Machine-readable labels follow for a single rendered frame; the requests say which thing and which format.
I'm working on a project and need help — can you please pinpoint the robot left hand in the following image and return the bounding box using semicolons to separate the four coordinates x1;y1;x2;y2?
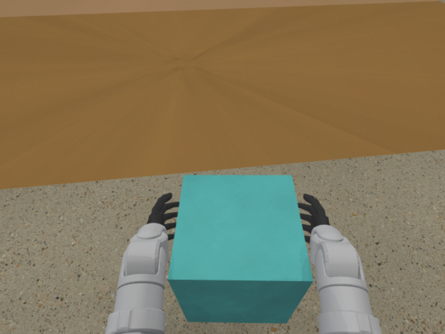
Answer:
147;193;179;241

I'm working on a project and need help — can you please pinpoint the carton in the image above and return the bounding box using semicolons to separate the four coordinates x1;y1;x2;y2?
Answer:
168;175;313;324

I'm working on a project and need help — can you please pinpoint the left robot forearm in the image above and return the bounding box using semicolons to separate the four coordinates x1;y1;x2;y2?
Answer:
105;223;169;334

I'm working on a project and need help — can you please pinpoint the robot right hand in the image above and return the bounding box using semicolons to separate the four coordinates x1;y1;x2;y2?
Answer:
298;193;330;244

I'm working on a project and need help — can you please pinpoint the right robot forearm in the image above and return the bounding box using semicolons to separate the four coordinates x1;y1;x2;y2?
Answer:
310;225;382;334

